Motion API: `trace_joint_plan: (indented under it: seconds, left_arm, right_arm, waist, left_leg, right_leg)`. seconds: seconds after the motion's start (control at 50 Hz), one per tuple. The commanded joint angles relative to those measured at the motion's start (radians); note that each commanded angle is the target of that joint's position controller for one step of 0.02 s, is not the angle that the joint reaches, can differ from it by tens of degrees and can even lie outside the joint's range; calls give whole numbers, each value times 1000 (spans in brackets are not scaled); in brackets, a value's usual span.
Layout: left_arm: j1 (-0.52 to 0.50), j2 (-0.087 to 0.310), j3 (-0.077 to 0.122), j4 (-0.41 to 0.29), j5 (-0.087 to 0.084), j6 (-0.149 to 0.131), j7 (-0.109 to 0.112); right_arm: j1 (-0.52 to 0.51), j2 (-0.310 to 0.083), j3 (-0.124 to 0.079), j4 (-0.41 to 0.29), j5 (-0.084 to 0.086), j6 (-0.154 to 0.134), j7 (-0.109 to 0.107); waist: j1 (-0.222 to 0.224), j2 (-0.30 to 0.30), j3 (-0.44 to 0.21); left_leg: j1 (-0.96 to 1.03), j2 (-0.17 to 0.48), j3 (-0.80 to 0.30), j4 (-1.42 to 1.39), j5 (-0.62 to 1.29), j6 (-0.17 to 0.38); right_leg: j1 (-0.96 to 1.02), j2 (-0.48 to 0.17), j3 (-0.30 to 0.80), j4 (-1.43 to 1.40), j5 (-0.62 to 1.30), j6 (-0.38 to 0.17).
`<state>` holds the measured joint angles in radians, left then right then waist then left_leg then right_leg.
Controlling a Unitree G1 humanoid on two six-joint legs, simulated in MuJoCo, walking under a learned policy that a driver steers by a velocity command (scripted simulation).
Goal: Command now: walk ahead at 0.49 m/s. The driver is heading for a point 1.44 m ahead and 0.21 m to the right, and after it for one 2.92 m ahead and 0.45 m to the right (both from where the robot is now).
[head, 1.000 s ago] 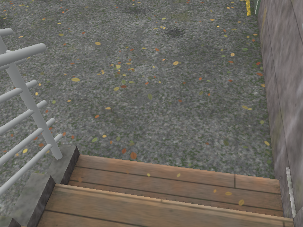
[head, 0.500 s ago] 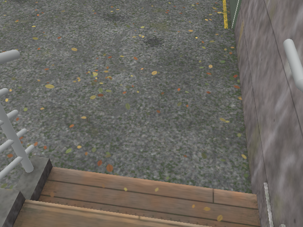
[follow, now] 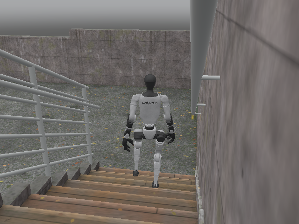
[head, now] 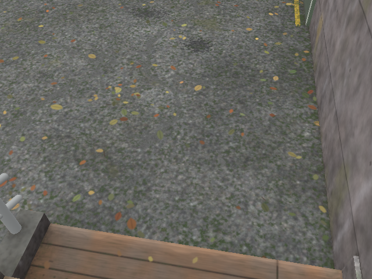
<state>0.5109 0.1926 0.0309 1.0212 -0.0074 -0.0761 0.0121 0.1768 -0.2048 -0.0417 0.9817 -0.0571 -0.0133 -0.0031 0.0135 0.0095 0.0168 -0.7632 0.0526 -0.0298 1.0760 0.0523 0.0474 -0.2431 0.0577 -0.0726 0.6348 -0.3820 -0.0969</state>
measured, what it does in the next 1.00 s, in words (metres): goes down: left foot 0.15 m lower, then right foot 0.15 m lower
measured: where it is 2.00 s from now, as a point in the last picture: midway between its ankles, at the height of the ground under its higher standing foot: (209, 218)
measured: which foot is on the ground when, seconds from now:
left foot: up 0.00-0.28, down 0.30-0.88, up 0.90-1.00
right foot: down 0.00-0.30, up 0.32-0.86, down 0.88-1.00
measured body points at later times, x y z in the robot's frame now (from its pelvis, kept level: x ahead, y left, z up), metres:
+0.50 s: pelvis +0.28 +0.06 -0.14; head +0.28 +0.07 +0.31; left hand +0.30 +0.31 -0.30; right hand +0.27 -0.18 -0.29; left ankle +0.28 +0.13 -0.87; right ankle +0.33 -0.09 -0.77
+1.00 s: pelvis +0.57 -0.02 -0.29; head +0.59 -0.05 +0.16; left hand +0.66 +0.22 -0.42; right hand +0.51 -0.27 -0.45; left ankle +0.45 +0.11 -0.78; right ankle +0.60 -0.10 -1.02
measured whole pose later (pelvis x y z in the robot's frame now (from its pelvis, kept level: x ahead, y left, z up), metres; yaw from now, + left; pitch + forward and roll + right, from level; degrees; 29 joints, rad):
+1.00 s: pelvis +0.57 -0.02 -0.29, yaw +0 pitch +0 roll +2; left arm 0.21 0.18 0.05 0.98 0.01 -0.05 -0.02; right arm 0.41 -0.22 -0.05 1.06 -0.03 -0.03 -0.05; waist -0.06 0.03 0.03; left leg -0.53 -0.02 -0.02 1.82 -0.62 0.09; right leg -0.31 0.02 -0.05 0.60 -0.28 -0.08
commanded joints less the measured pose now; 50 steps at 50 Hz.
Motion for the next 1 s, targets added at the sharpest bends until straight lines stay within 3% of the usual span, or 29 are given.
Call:
trace_joint_plan:
  seconds: [0.02,0.08,0.14,0.16,0.22,0.26,0.3,0.32,0.34,0.36,0.38,0.4,0.42,0.46,0.5,0.52,0.56,0.6,0.66,0.74,0.82,0.86,0.88,0.9,0.92,0.94,0.96,0.98,1.0]
  left_arm:
    - [-44,91,16,-78,-15,-30,17]
    - [-31,124,23,-86,22,-31,37]
    - [47,107,16,-62,20,-19,27]
    - [63,101,11,-39,34,-7,27]
    - [100,108,13,-14,45,12,35]
    - [113,131,17,21,40,30,44]
    - [89,139,21,29,33,42,33]
    - [146,84,30,22,10,32,23]
    - [186,112,27,-17,-31,17,42]
    - [31,130,22,-81,-25,11,42]
    - [-140,158,38,-91,19,20,31]
    - [-189,137,39,-116,33,24,15]
    - [-171,156,47,-94,57,38,6]
    - [-166,70,38,-75,60,57,-13]
    - [-161,43,31,-69,77,68,-25]
    - [-61,45,35,-33,61,76,-29]
    - [-196,84,53,-74,46,73,-35]
    - [-338,98,56,-115,56,62,-46]
    - [-425,77,48,-147,63,44,-66]
    - [-604,66,30,-207,40,40,-78]
    - [-517,105,38,-175,15,35,-66]
    - [-211,111,50,-47,32,26,-45]
    - [-36,155,63,15,45,19,-42]
    - [66,205,63,29,44,16,-49]
    - [136,258,79,18,0,26,-55]
    - [120,277,84,5,-17,35,-42]
    - [2,166,57,-18,0,46,-17]
    - [-59,152,49,-28,18,35,-3]
    - [-92,127,37,-37,36,19,-8]
  right_arm:
    - [-54,-55,-19,-30,11,-13,22]
    - [-125,-62,-14,-43,-15,-30,28]
    - [-265,-41,-8,-111,4,-27,32]
    - [-281,-32,-5,-137,28,-29,34]
    - [-269,-43,-1,-156,55,-46,34]
    - [-135,-60,-5,-108,49,-61,25]
    - [258,-120,-36,31,19,-51,16]
    - [400,-184,-52,73,16,-43,24]
    - [457,-207,-54,48,41,-36,39]
    - [426,-236,-61,28,57,-33,29]
    - [310,-151,-41,2,49,-20,15]
    - [260,-150,-34,-20,28,-24,6]
    - [235,-88,-11,-25,12,-37,7]
    - [183,-61,0,-8,24,-67,-1]
    - [204,-114,-12,8,45,-75,-6]
    - [229,-133,-21,9,41,-78,-1]
    - [298,-66,-10,39,59,-80,-5]
    - [361,-65,-8,48,43,-80,-14]
    - [318,-60,1,25,43,-84,-17]
    - [370,-109,-13,18,22,-66,-26]
    - [426,-100,-11,52,-5,-42,-53]
    - [418,-114,-12,57,9,-40,-51]
    - [431,-131,-17,68,23,-38,-48]
    - [559,-55,-26,92,54,-45,-45]
    - [529,-111,-24,53,80,-55,-62]
    - [353,-127,-25,-5,65,-61,-64]
    - [197,-138,-31,-9,30,-44,-57]
    - [170,-110,-30,-21,18,-35,-46]
    - [211,-89,-25,17,9,-18,-30]
  waist:
    - [-46,-64,66]
    - [-16,-25,80]
    - [83,-16,156]
    - [100,-65,184]
    - [153,-53,161]
    - [110,-10,123]
    - [-57,66,-56]
    - [-54,244,-191]
    - [-96,220,-370]
    - [-148,221,-343]
    - [-126,42,-83]
    - [-104,108,-27]
    - [-48,-13,41]
    - [37,4,114]
    - [54,101,56]
    - [81,125,-7]
    - [38,55,38]
    - [-17,51,77]
    - [-30,7,71]
    - [-148,25,158]
    - [-155,25,179]
    - [-25,-83,55]
    - [56,-125,-42]
    - [11,-295,-226]
    - [81,-308,-375]
    - [120,-309,-336]
    - [96,-124,-104]
    - [66,-154,-29]
    - [2,-67,25]
  left_leg:
    - [-18,37,-38,-174,336,6]
    - [91,11,-23,-331,456,3]
    - [137,0,24,-447,371,-19]
    - [133,6,5,-484,320,-17]
    - [191,16,12,-719,243,-12]
    - [383,20,26,-777,163,17]
    - [836,1,76,-752,259,49]
    - [1210,185,-87,-406,642,114]
    - [1383,349,-311,-322,604,217]
    - [1343,426,-510,-575,-113,317]
    - [1065,316,-423,-726,-422,256]
    - [879,367,-439,-749,-371,286]
    - [677,313,-378,-748,-300,255]
    - [384,193,-223,-777,-185,191]
    - [321,145,-132,-765,94,207]
    - [362,153,-132,-708,155,207]
    - [492,131,-164,-671,-56,198]
    - [594,150,-227,-641,-222,215]
    - [422,103,-159,-588,-415,178]
    - [483,92,-154,-500,-373,168]
    - [599,107,-170,-297,-183,164]
    - [568,41,-82,65,-74,151]
    - [421,-18,-32,346,-256,131]
    - [68,-114,0,798,-987,75]
    - [-149,-116,-21,996,-937,70]
    - [-340,-107,7,987,-800,53]
    - [-385,-54,64,872,-654,49]
    - [-288,-36,1,807,-548,44]
    - [-159,13,-29,665,-513,46]
  right_leg:
    - [-77,-234,320,-190,7,-140]
    - [-119,-194,284,-88,-45,-132]
    - [-104,-203,291,-28,46,-121]
    - [-84,-200,301,11,90,-127]
    - [76,-182,288,147,272,-124]
    - [66,-198,275,319,410,-133]
    - [-101,-112,169,766,362,-109]
    - [-456,21,108,1208,-452,-46]
    - [-668,11,126,1468,-539,-29]
    - [-895,-12,128,1372,-373,-24]
    - [-913,-66,105,1234,-211,-25]
    - [-831,-75,139,1142,-157,-13]
    - [-709,-111,194,930,-41,-10]
    - [-514,-130,195,605,177,43]
    - [-334,-118,118,438,298,63]
    - [-304,-112,107,508,402,56]
    - [-494,-158,174,382,586,35]
    - [-624,-158,203,281,634,28]
    - [-382,-133,134,100,878,33]
    - [-349,-126,93,-102,741,48]
    - [-213,-179,131,-306,623,24]
    - [117,-119,25,-394,681,15]
    - [382,-141,50,-324,692,10]
    - [764,-322,208,118,1087,-51]
    - [871,-459,432,95,876,-175]
    - [797,-537,604,-164,318,-263]
    - [567,-441,504,-282,207,-201]
    - [362,-462,501,-258,387,-218]
    - [160,-412,446,-239,398,-185]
